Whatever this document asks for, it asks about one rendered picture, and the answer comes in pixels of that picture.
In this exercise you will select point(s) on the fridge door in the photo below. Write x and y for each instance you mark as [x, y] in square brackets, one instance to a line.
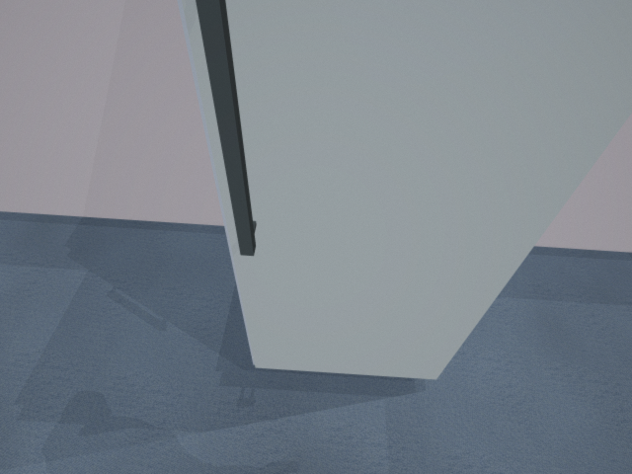
[403, 158]

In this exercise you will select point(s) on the handle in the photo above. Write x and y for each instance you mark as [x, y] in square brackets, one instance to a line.
[214, 28]

